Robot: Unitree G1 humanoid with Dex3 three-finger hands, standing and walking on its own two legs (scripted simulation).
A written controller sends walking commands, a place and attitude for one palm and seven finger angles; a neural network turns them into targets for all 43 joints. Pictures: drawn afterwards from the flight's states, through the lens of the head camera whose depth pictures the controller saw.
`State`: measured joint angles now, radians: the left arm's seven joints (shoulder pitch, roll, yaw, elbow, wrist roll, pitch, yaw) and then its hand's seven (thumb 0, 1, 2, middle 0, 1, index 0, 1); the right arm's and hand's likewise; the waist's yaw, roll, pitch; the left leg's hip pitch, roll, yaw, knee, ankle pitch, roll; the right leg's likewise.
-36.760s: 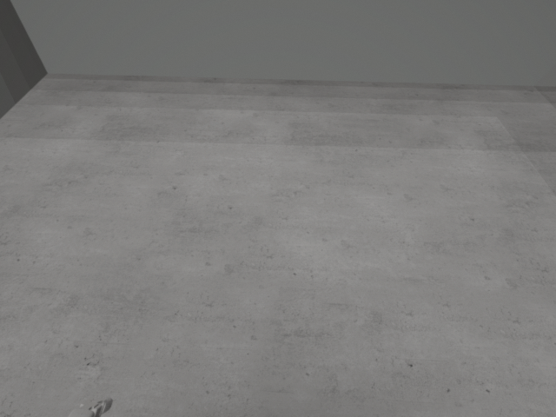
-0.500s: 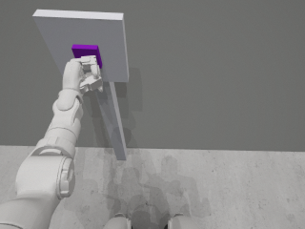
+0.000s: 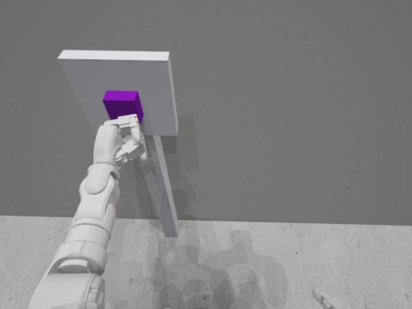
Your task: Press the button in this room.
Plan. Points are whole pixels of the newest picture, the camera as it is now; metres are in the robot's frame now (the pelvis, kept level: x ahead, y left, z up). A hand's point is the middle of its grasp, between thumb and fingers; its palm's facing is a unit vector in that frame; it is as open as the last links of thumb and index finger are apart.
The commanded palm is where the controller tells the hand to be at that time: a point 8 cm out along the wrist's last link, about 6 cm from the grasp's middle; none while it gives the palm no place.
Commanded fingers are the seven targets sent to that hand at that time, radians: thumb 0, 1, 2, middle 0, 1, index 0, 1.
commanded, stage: pull the fist back off the button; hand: left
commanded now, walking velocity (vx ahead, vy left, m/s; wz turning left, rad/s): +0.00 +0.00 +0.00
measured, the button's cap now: (124, 106) +0.48 +0.17 +0.13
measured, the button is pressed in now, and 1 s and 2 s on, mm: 0 0 0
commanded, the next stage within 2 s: draw the hand back to the body in 0.38 s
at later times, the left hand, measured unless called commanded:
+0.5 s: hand (132, 165) +0.36 +0.14 +0.10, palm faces -0.02 -1.00 -0.01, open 3.1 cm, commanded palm +0.33 +0.20 +0.10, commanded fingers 0.00 0.90 0.90 -1.30 -1.50 -1.30 -1.50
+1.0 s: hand (90, 197) +0.27 +0.18 +0.14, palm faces +0.00 -1.00 -0.04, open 3.1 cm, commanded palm +0.24 +0.23 +0.15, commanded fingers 0.00 0.90 0.90 -1.30 -1.50 -1.30 -1.50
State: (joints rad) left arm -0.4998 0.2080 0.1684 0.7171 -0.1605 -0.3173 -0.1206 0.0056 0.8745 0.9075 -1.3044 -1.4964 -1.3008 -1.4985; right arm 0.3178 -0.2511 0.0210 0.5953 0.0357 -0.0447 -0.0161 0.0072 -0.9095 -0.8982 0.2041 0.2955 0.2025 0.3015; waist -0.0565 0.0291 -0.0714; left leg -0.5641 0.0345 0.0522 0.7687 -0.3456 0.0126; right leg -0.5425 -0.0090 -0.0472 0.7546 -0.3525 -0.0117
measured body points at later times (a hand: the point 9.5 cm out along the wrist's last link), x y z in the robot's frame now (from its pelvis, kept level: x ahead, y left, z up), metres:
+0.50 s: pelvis +0.03 -0.01 +0.01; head +0.05 -0.02 +0.46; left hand +0.35 +0.20 +0.10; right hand +0.21 -0.24 -0.08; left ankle +0.02 +0.11 -0.71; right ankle +0.01 -0.11 -0.71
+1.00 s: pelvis +0.02 -0.01 +0.02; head +0.00 -0.03 +0.47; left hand +0.26 +0.23 +0.15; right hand +0.21 -0.23 -0.05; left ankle +0.02 +0.11 -0.71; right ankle +0.01 -0.11 -0.71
